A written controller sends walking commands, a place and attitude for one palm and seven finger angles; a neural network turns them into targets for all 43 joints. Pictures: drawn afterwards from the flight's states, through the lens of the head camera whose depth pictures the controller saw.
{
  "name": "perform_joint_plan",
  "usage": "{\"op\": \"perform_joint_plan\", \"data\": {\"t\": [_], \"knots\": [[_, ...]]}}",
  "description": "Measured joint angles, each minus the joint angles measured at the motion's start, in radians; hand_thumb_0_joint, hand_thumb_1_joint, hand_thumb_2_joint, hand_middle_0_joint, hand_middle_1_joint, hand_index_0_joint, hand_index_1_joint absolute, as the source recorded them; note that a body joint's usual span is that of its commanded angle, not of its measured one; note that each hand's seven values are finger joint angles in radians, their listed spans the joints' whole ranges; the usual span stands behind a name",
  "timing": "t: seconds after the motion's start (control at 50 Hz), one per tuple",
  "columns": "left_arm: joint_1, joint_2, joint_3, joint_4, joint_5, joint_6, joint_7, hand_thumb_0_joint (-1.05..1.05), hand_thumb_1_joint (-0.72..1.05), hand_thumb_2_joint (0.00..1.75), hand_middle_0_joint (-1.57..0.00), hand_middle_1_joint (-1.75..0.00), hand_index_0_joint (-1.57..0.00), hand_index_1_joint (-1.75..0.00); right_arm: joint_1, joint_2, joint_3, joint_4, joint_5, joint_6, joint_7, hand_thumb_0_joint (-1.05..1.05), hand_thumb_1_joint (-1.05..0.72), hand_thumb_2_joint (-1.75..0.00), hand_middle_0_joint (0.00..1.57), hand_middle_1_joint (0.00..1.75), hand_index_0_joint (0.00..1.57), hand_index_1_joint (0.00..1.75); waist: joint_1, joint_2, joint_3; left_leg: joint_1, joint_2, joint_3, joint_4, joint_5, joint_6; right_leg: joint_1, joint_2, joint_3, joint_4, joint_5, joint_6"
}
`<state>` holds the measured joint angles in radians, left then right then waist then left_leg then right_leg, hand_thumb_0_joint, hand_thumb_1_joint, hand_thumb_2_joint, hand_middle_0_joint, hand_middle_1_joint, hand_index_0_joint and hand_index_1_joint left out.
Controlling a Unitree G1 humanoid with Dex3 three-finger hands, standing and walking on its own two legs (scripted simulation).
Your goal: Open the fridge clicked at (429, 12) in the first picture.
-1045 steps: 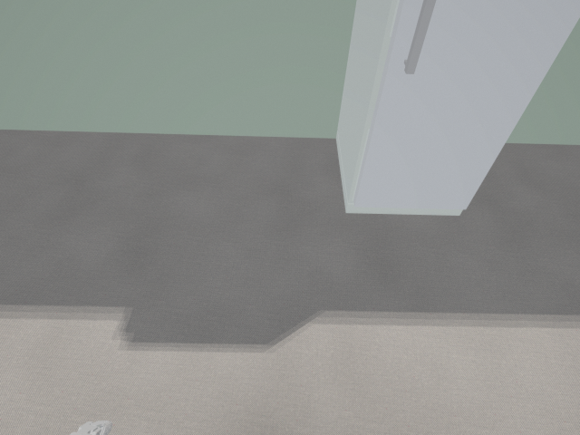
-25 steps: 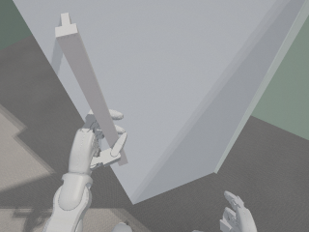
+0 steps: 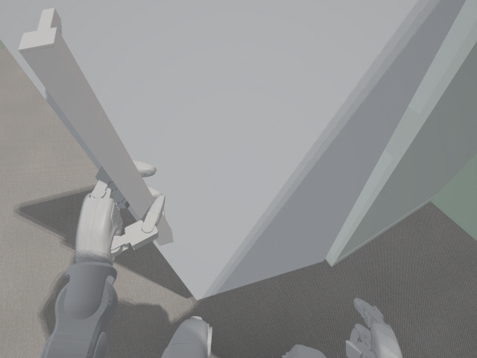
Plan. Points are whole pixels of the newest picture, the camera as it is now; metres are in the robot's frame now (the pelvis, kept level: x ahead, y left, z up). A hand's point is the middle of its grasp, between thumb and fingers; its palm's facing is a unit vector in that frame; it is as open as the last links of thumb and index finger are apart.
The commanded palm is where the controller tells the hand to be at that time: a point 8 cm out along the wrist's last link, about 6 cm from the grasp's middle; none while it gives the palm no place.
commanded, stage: stop walking and hold the door back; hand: left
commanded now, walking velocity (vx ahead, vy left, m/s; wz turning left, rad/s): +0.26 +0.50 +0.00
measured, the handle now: (127, 165) +0.33 +0.16 +0.18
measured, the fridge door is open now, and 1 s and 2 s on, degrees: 75 72 75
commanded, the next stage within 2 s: none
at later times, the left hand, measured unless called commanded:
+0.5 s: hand (155, 224) +0.27 +0.12 +0.13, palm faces +0.35 -0.88 -0.31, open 6.6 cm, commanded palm +0.26 +0.19 +0.12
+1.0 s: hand (150, 192) +0.31 +0.13 +0.14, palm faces +0.38 -0.90 -0.19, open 5.9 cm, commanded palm +0.26 +0.20 +0.12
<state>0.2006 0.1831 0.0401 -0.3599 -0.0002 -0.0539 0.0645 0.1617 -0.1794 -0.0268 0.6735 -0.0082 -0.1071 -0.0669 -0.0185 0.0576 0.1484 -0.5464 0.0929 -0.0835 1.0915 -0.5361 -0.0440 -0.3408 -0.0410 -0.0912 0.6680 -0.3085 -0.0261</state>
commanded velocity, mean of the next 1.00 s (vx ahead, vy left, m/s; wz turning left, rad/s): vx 0.17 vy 0.21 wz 0.00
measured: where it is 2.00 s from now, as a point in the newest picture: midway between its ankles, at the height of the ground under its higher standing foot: outside the picture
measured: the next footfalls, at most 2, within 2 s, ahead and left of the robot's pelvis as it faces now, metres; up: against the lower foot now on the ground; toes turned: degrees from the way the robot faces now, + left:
left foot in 0.36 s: -0.11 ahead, +0.02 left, +0.00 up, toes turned +15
right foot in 0.54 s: +0.00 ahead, -0.25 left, +0.00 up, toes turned +10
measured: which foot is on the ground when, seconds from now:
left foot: up 0.00-0.34, down 0.36-0.52, up 0.54-1.00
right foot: down 0.00-0.34, up 0.36-0.52, down 0.54-1.00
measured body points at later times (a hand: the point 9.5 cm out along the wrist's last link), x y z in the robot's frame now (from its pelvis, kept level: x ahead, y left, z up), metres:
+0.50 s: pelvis -0.11 -0.14 +0.01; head -0.08 -0.17 +0.45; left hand +0.24 +0.17 +0.15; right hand +0.08 -0.36 -0.12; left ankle -0.15 +0.01 -0.72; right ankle -0.05 -0.23 -0.69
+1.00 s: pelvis -0.13 -0.14 +0.02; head -0.07 -0.16 +0.47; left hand +0.29 +0.18 +0.15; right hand -0.05 -0.45 -0.10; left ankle -0.14 +0.01 -0.70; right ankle -0.04 -0.25 -0.72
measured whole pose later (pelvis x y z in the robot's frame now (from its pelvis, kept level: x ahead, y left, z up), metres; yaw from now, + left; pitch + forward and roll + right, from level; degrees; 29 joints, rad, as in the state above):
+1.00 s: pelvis -0.13 -0.14 +0.02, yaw +7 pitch -1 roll +4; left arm -0.82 0.46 0.40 1.12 0.01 -0.18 0.02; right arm 0.30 -0.38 -0.04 0.75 0.02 -0.10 -0.09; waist -0.13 -0.01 0.13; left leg -0.28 0.01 0.08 0.60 -0.28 -0.02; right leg -0.33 -0.06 0.08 0.47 -0.13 0.02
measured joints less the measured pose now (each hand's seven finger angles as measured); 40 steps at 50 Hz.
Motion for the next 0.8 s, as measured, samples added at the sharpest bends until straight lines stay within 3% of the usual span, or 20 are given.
{"op": "perform_joint_plan", "data": {"t": [0.04,0.1,0.16,0.24,0.3,0.34,0.36,0.38,0.4,0.44,0.46,0.5,0.54,0.6,0.64,0.7,0.8], "knots": [[-0.006,0.004,0.001,0.037,-0.007,-0.019,-0.001,-0.05,0.56,0.76,-0.42,-1.35,-0.23,-1.4,-0.007,-0.011,-0.009,0.007,-0.005,0.002,-0.016,0.02,-0.91,-0.9,0.2,0.3,0.2,0.3,0.002,-0.018,0.003,-0.009,-0.043,0.086,0.145,-0.017,0.0,0.011,-0.017,-0.024,-0.022,0.02,-0.022],[-0.057,0.02,-0.009,0.135,-0.018,-0.038,0.004,-0.06,0.55,0.76,-0.42,-1.35,-0.26,-1.4,-0.006,-0.034,-0.002,0.001,-0.009,0.018,-0.035,0.02,-0.91,-0.9,0.2,0.3,0.2,0.3,0.008,-0.034,-0.023,0.034,-0.099,0.163,0.15,0.016,0.004,0.022,-0.033,-0.069,-0.079,0.057,-0.044],[-0.152,0.038,-0.021,0.272,-0.028,-0.038,0.02,-0.06,0.53,0.77,-0.43,-1.36,-0.3,-1.4,-0.011,-0.053,0.014,-0.005,-0.006,0.037,-0.044,0.02,-0.91,-0.9,0.2,0.3,0.2,0.3,0.023,-0.046,-0.065,0.118,-0.136,0.177,0.029,0.061,0.018,0.028,-0.034,-0.108,-0.147,0.103,-0.064],[-0.3,0.046,-0.017,0.466,-0.031,-0.028,0.044,-0.04,0.53,0.78,-0.43,-1.37,-0.33,-1.4,-0.029,-0.069,0.033,-0.025,0.004,0.055,-0.034,0.02,-0.91,-0.9,0.19,0.3,0.2,0.3,0.038,-0.067,-0.106,0.237,-0.151,0.165,-0.182,0.067,0.036,0.036,-0.021,-0.139,-0.255,0.181,-0.075],[-0.4,0.062,0.006,0.605,-0.033,-0.036,0.052,-0.03,0.53,0.79,-0.43,-1.37,-0.34,-1.4,-0.05,-0.066,0.042,-0.031,0.014,0.064,-0.021,0.02,-0.91,-0.9,0.2,0.3,0.2,0.3,0.044,-0.095,-0.118,0.351,-0.155,0.2,-0.429,0.018,0.058,0.044,-0.007,-0.136,-0.345,0.244,-0.037],[-0.462,0.087,0.029,0.687,-0.045,-0.049,0.052,-0.03,0.53,0.8,-0.43,-1.37,-0.34,-1.4,-0.061,-0.069,0.049,-0.042,0.02,0.067,-0.012,0.01,-0.91,-0.9,0.2,0.3,0.2,0.3,0.041,-0.093,-0.121,0.453,-0.147,0.231,-0.665,0.019,0.101,0.014,0.019,-0.122,-0.331,0.23,0.046],[-0.503,0.1,0.042,0.731,-0.054,-0.057,0.05,-0.03,0.53,0.8,-0.43,-1.37,-0.34,-1.4,-0.065,-0.081,0.047,-0.058,0.016,0.064,-0.009,0.01,-0.91,-0.9,0.2,0.3,0.2,0.3,0.028,-0.06,-0.118,0.477,-0.118,0.214,-0.753,0.073,0.14,-0.053,0.044,-0.121,-0.2,0.12,0.09],[-0.557,0.114,0.053,0.781,-0.057,-0.061,0.046,-0.03,0.53,0.8,-0.43,-1.38,-0.34,-1.4,-0.07,-0.081,0.034,-0.069,0.009,0.059,-0.008,0.01,-0.91,-0.9,0.2,0.3,0.2,0.3,0.011,-0.046,-0.095,0.453,-0.097,0.206,-0.746,0.221,0.14,-0.13,0.051,-0.078,0.032,-0.013,0.08],[-0.612,0.125,0.062,0.834,-0.049,-0.059,0.04,-0.04,0.53,0.79,-0.44,-1.38,-0.34,-1.4,-0.066,-0.077,0.02,-0.072,0.012,0.054,-0.005,0.01,-0.91,-0.9,0.2,0.3,0.2,0.3,-0.003,-0.041,-0.068,0.424,-0.087,0.194,-0.69,0.292,0.122,-0.183,0.051,-0.028,0.238,-0.088,0.064],[-0.689,0.136,0.086,0.955,-0.035,-0.076,0.013,-0.05,0.53,0.78,-0.43,-1.37,-0.34,-1.4,-0.033,-0.074,0.013,-0.055,0.025,0.059,0.0,0.01,-0.91,-0.9,0.2,0.3,0.2,0.3,-0.011,-0.027,-0.061,0.382,-0.075,0.17,-0.604,0.264,0.101,-0.225,0.044,0.043,0.433,-0.15,0.056],[-0.728,0.138,0.089,1.019,-0.032,-0.084,0.005,-0.05,0.53,0.78,-0.43,-1.36,-0.34,-1.4,-0.006,-0.077,0.014,-0.043,0.03,0.064,-0.006,0.01,-0.91,-0.9,0.2,0.3,0.2,0.3,-0.008,-0.012,-0.065,0.365,-0.064,0.155,-0.577,0.237,0.093,-0.209,0.032,0.053,0.416,-0.154,0.056],[-0.817,0.148,0.09,1.142,-0.029,-0.084,-0.011,-0.05,0.54,0.78,-0.42,-1.35,-0.35,-1.4,0.051,-0.081,0.022,-0.013,0.04,0.073,-0.019,0.01,-0.91,-0.9,0.2,0.3,0.2,0.3,0.013,0.009,-0.063,0.334,-0.038,0.135,-0.509,0.192,0.075,-0.113,0.01,0.05,0.24,-0.121,0.063],[-0.91,0.179,0.097,1.229,-0.026,-0.073,-0.03,-0.04,0.54,0.78,-0.42,-1.35,-0.36,-1.4,0.097,-0.069,0.035,0.021,0.049,0.079,-0.024,0.01,-0.91,-0.9,0.2,0.3,0.2,0.3,0.026,-0.028,-0.069,0.253,-0.047,0.124,-0.349,0.088,0.075,-0.035,-0.017,0.084,0.054,-0.071,0.042],[-0.943,0.203,0.176,1.264,-0.035,-0.078,-0.028,-0.04,0.56,0.79,-0.41,-1.34,-0.36,-1.4,0.072,-0.1,0.017,0.099,0.045,0.079,-0.027,0.01,-0.91,-0.9,0.2,0.3,0.2,0.3,-0.011,0.009,0.0,0.132,-0.092,0.036,-0.04,0.049,0.046,-0.059,-0.004,0.076,0.107,-0.008,0.004],[-0.947,0.221,0.211,1.296,-0.04,-0.083,-0.031,-0.03,0.56,0.79,-0.4,-1.33,-0.36,-1.4,0.075,-0.119,0.002,0.133,0.046,0.063,-0.027,0.01,-0.91,-0.9,0.2,0.3,0.2,0.3,-0.031,0.011,0.023,0.075,-0.119,0.036,0.067,0.09,0.033,-0.05,-0.013,0.093,0.074,0.011,0.001],[-0.968,0.256,0.267,1.396,-0.026,-0.106,-0.05,-0.03,0.57,0.8,-0.39,-1.33,-0.37,-1.4,0.096,-0.146,0.001,0.157,0.043,0.042,-0.023,0.02,-0.91,-0.9,0.2,0.3,0.2,0.3,-0.068,-0.003,0.03,0.027,-0.115,0.065,0.1,0.167,0.015,-0.024,-0.031,0.108,-0.014,0.062,0.008],[-1.007,0.299,0.334,1.527,-0.01,-0.128,-0.045,-0.01,0.58,0.8,-0.37,-1.31,-0.4,-1.4,0.137,-0.184,0.0,0.15,0.044,0.017,-0.016,0.02,-0.91,-0.9,0.2,0.3,0.2,0.3,-0.112,-0.038,0.019,0.035,-0.083,0.1,-0.018,0.209,0.006,0.012,-0.05,0.131,-0.132,0.129,0.012]]}}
